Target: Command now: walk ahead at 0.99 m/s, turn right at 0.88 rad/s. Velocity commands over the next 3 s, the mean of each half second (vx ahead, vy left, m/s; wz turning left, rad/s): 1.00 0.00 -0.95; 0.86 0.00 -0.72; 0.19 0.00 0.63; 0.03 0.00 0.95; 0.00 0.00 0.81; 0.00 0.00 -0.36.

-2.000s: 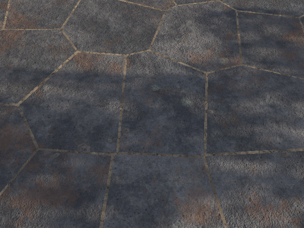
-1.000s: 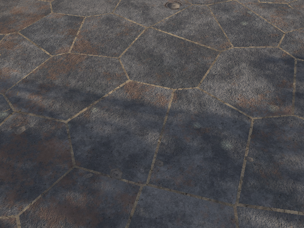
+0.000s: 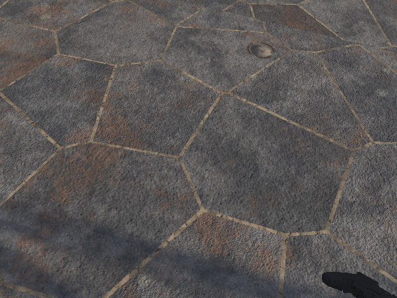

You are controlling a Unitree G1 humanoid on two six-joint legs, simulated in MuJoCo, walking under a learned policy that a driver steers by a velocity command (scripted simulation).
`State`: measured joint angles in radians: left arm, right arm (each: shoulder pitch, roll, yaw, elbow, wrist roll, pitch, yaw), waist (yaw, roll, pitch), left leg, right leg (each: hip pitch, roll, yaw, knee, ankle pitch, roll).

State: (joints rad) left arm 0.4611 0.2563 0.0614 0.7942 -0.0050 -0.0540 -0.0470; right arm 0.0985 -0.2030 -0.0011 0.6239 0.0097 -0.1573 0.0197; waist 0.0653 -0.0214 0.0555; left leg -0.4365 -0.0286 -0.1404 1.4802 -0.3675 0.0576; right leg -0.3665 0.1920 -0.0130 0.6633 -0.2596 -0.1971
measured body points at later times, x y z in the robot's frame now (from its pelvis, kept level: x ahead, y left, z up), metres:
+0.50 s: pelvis +0.42 +0.05 +0.02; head +0.44 +0.03 +0.47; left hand +0.73 +0.19 -0.04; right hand +0.29 -0.22 -0.10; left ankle +0.43 +0.19 -0.71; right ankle +0.41 -0.07 -0.61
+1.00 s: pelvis +0.75 -0.21 +0.03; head +0.77 -0.24 +0.47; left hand +1.00 -0.09 -0.09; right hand +0.69 -0.52 -0.06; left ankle +1.01 -0.22 -0.64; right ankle +0.70 -0.21 -0.71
